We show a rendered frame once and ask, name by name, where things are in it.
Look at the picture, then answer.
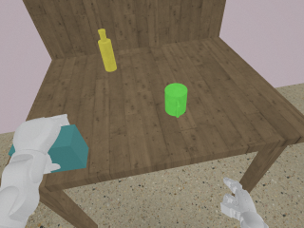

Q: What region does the sponge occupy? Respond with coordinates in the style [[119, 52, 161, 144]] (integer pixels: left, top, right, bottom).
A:
[[9, 124, 89, 173]]

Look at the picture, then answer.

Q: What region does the robot left hand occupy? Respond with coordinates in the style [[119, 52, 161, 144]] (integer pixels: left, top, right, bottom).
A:
[[12, 114, 69, 175]]

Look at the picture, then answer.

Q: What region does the table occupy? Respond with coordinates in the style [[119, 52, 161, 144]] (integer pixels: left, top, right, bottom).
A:
[[0, 0, 304, 228]]

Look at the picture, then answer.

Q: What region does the robot right hand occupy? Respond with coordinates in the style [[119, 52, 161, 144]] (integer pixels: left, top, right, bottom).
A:
[[220, 177, 257, 221]]

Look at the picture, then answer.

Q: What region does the left robot forearm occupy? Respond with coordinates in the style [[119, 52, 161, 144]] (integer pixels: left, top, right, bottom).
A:
[[0, 149, 48, 228]]

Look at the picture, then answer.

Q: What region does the right robot forearm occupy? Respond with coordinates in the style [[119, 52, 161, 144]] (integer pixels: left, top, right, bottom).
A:
[[239, 211, 269, 228]]

